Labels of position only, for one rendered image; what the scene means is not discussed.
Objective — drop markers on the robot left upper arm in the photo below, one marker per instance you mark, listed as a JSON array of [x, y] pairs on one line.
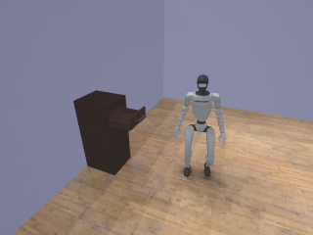
[[217, 102]]

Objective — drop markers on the handle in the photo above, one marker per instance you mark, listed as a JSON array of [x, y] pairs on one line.
[[142, 118]]

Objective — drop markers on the robot right forearm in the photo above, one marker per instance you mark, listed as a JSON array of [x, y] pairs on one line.
[[181, 117]]

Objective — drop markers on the left robot hand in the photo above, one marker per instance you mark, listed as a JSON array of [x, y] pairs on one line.
[[223, 137]]

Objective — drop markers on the right robot shin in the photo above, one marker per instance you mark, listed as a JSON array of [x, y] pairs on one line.
[[187, 161]]

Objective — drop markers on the cabinet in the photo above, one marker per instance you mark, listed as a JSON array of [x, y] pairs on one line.
[[106, 148]]

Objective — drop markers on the robot head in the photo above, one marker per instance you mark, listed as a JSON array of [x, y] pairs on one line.
[[202, 79]]

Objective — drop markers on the robot right upper arm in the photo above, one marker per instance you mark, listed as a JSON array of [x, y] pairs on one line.
[[188, 98]]

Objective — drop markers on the right robot hand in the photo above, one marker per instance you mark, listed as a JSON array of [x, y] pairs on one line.
[[177, 128]]

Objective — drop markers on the drawer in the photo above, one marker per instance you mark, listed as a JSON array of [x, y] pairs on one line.
[[125, 118]]

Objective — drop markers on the robot left forearm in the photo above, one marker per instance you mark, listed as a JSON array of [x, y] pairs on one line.
[[221, 123]]

